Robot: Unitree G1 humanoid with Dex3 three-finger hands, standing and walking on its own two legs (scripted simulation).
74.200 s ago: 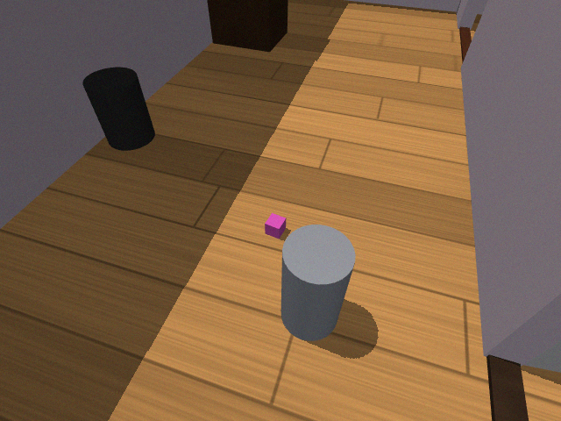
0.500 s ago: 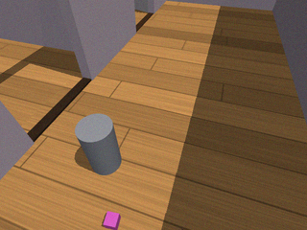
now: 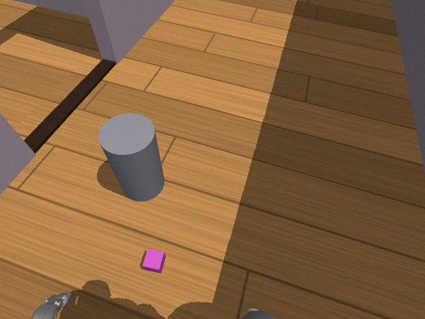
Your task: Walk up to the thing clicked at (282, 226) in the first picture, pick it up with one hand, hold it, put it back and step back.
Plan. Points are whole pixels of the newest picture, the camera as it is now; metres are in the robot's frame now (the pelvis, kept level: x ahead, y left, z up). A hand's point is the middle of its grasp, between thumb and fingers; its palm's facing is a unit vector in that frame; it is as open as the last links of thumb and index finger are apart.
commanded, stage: step back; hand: left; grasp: from above
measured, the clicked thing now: (154, 261) +0.41 +0.21 -0.72
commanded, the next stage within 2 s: none
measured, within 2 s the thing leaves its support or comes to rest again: neither
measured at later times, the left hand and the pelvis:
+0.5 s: hand out of the picture +0.02 +0.25 -0.14, palm faces -0.11 -0.92 -0.39, open 7.4 cm; pelvis -0.10 -0.01 +0.00, yaw -5 degrees
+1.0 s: hand out of the picture -0.12 +0.28 -0.15, palm faces -0.05 -0.93 -0.37, open 7.4 cm; pelvis -0.24 +0.01 +0.01, yaw -3 degrees
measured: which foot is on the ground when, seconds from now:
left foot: down 0.00-0.42, up 0.44-0.70, down 0.72-1.00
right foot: up 0.00-0.38, down 0.40-0.74, up 0.76-1.00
